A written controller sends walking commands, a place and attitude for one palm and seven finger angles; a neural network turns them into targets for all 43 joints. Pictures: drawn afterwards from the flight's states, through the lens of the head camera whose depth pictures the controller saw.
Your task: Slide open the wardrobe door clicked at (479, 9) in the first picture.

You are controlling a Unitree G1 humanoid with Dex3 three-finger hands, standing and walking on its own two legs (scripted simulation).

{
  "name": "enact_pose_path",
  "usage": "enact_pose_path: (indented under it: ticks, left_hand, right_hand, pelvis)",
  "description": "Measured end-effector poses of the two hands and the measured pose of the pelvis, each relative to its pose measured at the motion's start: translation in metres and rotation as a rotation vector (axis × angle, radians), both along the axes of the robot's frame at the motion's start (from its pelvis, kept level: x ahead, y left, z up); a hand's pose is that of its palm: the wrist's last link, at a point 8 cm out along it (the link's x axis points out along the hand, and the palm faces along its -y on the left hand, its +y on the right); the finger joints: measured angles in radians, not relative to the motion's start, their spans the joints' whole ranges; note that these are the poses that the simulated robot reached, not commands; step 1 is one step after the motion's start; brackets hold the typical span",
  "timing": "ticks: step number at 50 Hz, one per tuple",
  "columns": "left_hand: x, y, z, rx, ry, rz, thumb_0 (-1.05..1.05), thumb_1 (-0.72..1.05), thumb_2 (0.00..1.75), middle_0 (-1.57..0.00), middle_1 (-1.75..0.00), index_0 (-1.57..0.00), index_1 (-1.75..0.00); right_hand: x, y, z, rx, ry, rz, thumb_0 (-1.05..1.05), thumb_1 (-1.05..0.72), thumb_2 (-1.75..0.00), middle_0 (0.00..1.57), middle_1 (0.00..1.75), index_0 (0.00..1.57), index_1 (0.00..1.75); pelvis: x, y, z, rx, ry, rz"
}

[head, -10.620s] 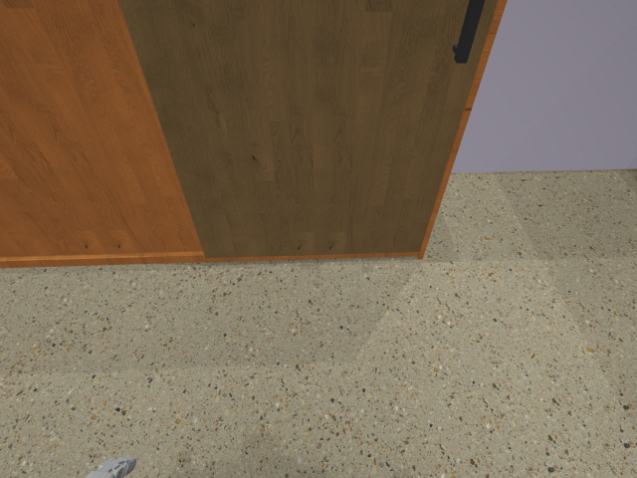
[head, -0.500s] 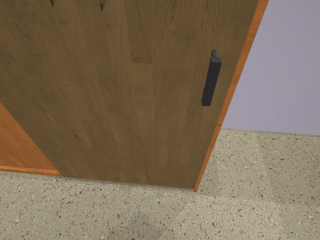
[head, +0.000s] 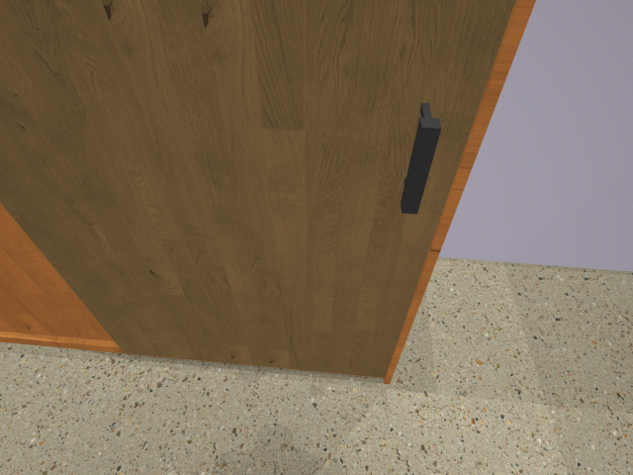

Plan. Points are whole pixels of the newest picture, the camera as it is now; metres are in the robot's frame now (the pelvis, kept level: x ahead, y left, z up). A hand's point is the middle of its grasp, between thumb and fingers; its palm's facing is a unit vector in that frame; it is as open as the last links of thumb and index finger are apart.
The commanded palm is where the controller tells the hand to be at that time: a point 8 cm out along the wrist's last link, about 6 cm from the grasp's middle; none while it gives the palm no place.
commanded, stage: look again from close up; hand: right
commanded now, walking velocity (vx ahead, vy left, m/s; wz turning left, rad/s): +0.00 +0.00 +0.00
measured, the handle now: (417, 159) +0.52 -0.11 +0.14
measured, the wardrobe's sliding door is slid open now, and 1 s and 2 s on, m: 0.00 0.00 0.00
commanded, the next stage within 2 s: raise the hand with hooked fingers in 0.36 s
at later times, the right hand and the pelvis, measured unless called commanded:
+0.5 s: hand out of the picture +0.06 -0.23 -0.16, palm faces +0.06 +0.95 -0.29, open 7.3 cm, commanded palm +0.09 -0.28 -0.07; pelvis -0.01 +0.00 +0.00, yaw +0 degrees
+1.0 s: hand out of the picture +0.15 -0.23 -0.02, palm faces +0.11 +0.99 -0.04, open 9.3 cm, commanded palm +0.13 -0.29 +0.00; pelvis -0.05 +0.02 -0.07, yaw -3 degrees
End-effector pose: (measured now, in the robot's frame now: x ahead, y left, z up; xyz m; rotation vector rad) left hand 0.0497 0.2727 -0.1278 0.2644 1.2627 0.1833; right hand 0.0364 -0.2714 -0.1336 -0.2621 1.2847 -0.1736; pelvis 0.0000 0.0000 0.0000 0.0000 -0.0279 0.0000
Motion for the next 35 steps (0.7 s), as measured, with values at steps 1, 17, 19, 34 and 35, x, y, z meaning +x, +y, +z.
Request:
enact_pose_path:
  ticks: [1, 17, 19, 34, 35]
  left_hand:
    - [0.000, 0.001, 0.000, 0.001, -0.001, 0.000, 0.00, 0.90, 0.90, -0.20, -0.29, -0.20, -0.30]
    - [-0.001, 0.008, 0.002, 0.010, 0.001, -0.002, 0.00, 0.90, 0.90, -0.20, -0.29, -0.20, -0.30]
    - [-0.002, 0.008, 0.002, 0.011, 0.002, -0.002, 0.00, 0.90, 0.90, -0.20, -0.29, -0.20, -0.30]
    - [0.057, -0.016, 0.015, -0.034, -0.499, -0.137, 0.01, 0.90, 0.90, -0.20, -0.29, -0.20, -0.30]
    - [0.064, -0.017, 0.013, -0.040, -0.543, -0.154, 0.01, 0.90, 0.90, -0.20, -0.29, -0.20, -0.30]
  right_hand:
    - [0.000, 0.000, 0.000, -0.001, -0.001, 0.000, 0.00, -0.91, -0.90, 0.20, 0.30, 0.20, 0.30]
    - [0.001, -0.002, 0.002, -0.010, -0.002, 0.006, 0.00, -0.91, -0.90, 0.20, 0.30, 0.20, 0.30]
    - [0.001, -0.003, 0.003, -0.011, -0.002, 0.007, 0.00, -0.91, -0.90, 0.20, 0.30, 0.20, 0.30]
    - [0.117, -0.010, 0.129, 0.083, -1.195, 0.022, 0.01, -0.82, -0.86, 0.20, 0.36, 0.21, 0.36]
    - [0.117, -0.009, 0.128, 0.105, -1.259, 0.073, 0.01, -0.81, -0.85, 0.20, 0.37, 0.21, 0.37]
  pelvis:
    - [0.000, 0.000, 0.000, 0.000, 0.000, 0.000]
    - [-0.002, 0.003, 0.000, 0.001, 0.000, 0.002]
    - [-0.002, 0.003, 0.000, 0.001, -0.001, 0.002]
    - [-0.034, 0.010, -0.032, 0.000, 0.111, -0.027]
    - [-0.038, 0.012, -0.040, 0.001, 0.133, -0.022]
